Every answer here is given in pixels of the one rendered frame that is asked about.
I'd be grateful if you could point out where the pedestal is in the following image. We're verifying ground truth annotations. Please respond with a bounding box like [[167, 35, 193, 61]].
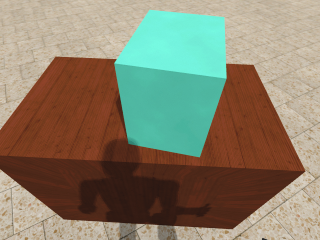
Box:
[[0, 56, 305, 229]]

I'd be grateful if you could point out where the carton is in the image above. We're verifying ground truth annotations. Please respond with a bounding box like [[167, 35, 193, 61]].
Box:
[[114, 10, 227, 158]]

